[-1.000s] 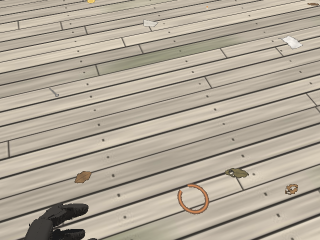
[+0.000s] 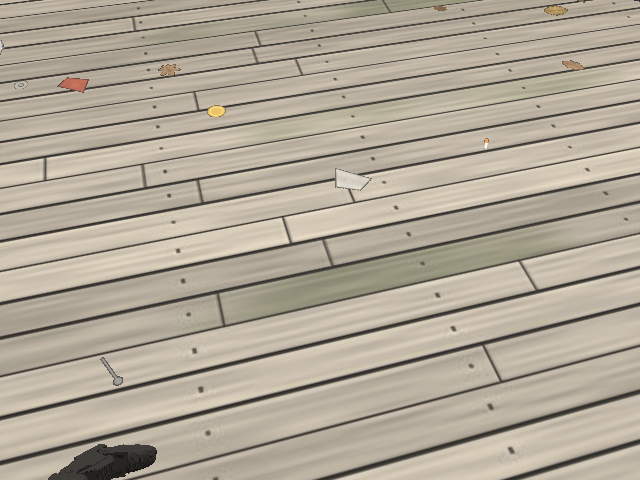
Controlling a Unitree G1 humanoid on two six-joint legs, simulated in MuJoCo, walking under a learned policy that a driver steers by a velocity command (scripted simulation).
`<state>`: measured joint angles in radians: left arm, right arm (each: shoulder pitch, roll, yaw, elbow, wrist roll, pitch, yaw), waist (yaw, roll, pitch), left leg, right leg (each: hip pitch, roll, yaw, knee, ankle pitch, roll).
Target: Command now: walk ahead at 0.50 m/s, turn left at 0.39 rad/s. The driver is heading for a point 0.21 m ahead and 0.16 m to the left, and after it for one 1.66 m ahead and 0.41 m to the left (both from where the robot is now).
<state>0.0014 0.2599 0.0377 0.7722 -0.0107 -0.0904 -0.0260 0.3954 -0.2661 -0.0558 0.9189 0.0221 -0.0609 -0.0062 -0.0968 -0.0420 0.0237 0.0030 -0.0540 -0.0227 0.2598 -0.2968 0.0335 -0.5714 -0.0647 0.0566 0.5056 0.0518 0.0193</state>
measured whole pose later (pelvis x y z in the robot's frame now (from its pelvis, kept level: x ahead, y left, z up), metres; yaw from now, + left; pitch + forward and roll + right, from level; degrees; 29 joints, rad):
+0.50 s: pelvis +0.18 -0.01 +0.00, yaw +17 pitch +1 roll -2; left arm 0.12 0.30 0.07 0.87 -0.02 -0.02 0.01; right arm 0.14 -0.29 -0.09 0.67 0.01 0.05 0.02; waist 0.02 0.01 0.07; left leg -0.45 0.06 0.04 0.64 -0.20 0.02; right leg -0.15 -0.06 -0.25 0.43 -0.28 0.01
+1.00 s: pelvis +0.23 -0.01 -0.01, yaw +29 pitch +1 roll +0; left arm 0.16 0.28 0.05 0.88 0.02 0.00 0.00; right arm 0.13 -0.27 -0.05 0.68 -0.01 0.03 -0.02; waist 0.01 0.03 0.03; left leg -0.35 -0.07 -0.10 0.56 -0.26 0.02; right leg -0.27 -0.01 0.01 0.53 -0.28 0.01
